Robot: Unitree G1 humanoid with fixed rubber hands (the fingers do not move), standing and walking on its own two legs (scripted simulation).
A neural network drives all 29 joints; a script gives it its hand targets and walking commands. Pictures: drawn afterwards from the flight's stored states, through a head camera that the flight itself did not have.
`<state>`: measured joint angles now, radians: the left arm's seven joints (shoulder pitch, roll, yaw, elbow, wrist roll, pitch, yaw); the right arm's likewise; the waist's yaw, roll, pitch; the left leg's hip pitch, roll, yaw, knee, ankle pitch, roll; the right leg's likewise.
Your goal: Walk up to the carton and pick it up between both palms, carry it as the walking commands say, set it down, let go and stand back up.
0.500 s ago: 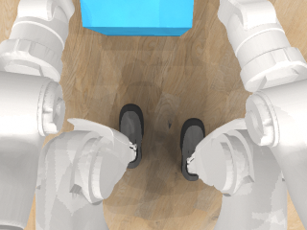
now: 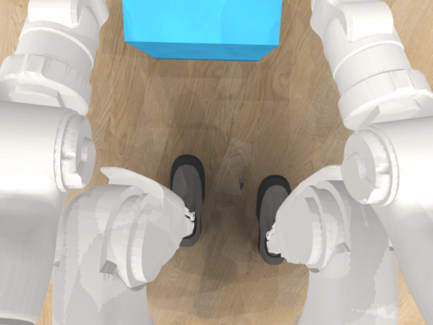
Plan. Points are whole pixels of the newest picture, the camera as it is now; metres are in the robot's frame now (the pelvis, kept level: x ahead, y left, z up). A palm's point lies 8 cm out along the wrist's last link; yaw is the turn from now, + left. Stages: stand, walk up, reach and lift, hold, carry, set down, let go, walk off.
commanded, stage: reach and lift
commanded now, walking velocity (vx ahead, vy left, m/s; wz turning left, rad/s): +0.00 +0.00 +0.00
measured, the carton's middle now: out of the picture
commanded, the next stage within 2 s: none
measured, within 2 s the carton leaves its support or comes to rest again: leaves its support in 0.32 s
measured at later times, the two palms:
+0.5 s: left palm out of the picture +0.55 +0.18 -0.14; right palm out of the picture +0.56 -0.11 -0.15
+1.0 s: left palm out of the picture +0.55 +0.18 -0.09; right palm out of the picture +0.56 -0.09 -0.09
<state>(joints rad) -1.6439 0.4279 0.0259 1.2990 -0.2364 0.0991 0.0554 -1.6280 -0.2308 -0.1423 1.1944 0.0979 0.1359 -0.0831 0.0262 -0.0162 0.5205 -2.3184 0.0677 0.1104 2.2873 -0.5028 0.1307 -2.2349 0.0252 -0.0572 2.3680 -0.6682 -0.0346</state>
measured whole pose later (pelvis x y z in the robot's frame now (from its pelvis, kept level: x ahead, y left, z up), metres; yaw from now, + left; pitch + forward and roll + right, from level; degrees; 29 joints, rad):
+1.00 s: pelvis -0.01 -0.02 +0.04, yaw +1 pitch +28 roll -1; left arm -1.58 0.29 0.20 0.95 0.02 0.34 0.23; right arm -1.53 -0.11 -0.31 0.86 -0.01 0.30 -0.32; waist 0.04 -0.06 0.52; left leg -2.19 -0.01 0.02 2.17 -0.47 0.04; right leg -2.10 0.08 -0.07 2.24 -0.64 -0.03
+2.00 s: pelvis -0.04 -0.02 +0.12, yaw +2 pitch +23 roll -1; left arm -1.41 0.13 0.36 0.61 0.15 0.47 0.21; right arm -1.37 0.02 -0.42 0.53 -0.12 0.44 -0.31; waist 0.02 -0.05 0.52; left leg -1.90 -0.03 0.02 1.90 -0.40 0.03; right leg -1.83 0.09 -0.03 1.98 -0.56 -0.01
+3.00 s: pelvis -0.05 -0.01 +0.22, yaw +2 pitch +15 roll -1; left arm -1.22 0.06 0.31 0.54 0.14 0.49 0.25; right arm -1.18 0.04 -0.39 0.49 -0.11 0.45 -0.28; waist 0.02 -0.04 0.52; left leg -1.46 -0.04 0.00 1.56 -0.35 0.03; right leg -1.40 0.10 0.00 1.62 -0.48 0.00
